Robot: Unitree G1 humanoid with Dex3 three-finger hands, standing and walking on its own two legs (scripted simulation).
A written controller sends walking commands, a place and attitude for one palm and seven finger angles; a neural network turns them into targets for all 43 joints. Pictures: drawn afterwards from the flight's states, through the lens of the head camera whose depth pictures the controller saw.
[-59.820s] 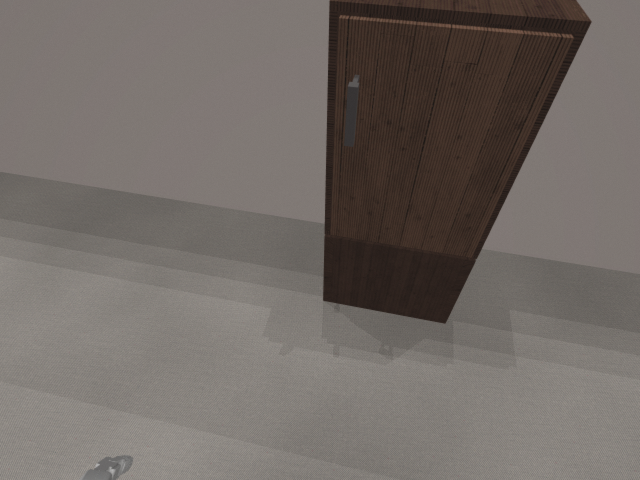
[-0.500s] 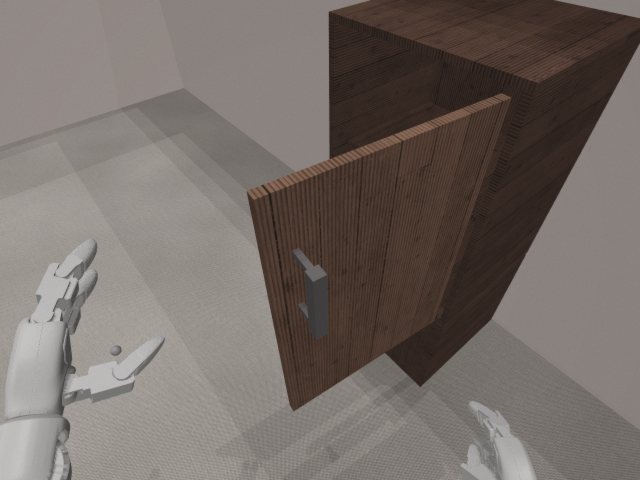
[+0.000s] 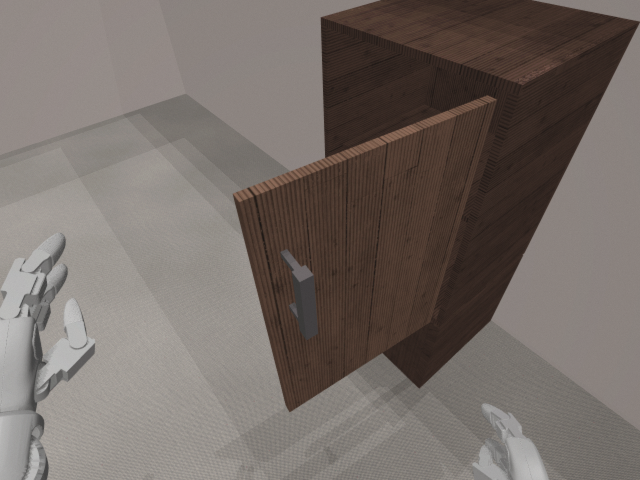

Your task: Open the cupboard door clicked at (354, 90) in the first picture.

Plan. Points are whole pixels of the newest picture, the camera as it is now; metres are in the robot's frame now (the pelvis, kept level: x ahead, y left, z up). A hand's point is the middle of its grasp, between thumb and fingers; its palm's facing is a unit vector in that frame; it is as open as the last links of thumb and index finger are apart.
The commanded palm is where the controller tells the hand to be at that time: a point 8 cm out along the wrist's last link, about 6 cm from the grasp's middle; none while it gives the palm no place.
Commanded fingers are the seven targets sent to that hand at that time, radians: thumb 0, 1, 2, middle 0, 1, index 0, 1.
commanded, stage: draw the hand back to the body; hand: left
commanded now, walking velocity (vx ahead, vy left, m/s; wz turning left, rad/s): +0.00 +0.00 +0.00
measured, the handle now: (298, 295) +0.34 +0.08 +0.04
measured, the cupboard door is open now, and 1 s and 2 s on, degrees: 83 83 83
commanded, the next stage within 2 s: step back with the hand held close in 0.10 s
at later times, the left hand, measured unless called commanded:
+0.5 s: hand (85, 362) +0.18 +0.26 +0.14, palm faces +0.32 -0.79 -0.52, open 7.4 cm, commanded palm +0.11 +0.30 +0.17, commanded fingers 0.00 0.90 0.90 -0.20 -0.30 -0.20 -0.30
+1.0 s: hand out of the picture +0.09 +0.29 +0.14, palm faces +0.43 -0.79 -0.44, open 7.4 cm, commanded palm +0.02 +0.33 +0.17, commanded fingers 0.00 0.90 0.90 -0.20 -0.30 -0.20 -0.30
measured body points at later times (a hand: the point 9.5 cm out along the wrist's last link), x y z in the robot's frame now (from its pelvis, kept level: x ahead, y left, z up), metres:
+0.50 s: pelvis -0.03 +0.01 +0.00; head +0.00 -0.01 +0.45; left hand +0.15 +0.30 +0.17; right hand +0.15 -0.24 -0.09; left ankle -0.02 +0.11 -0.75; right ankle +0.00 -0.11 -0.75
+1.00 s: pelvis -0.12 +0.03 -0.03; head -0.09 +0.06 +0.42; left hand +0.06 +0.33 +0.17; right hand +0.05 -0.21 -0.10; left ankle -0.03 +0.11 -0.74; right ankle +0.00 -0.11 -0.74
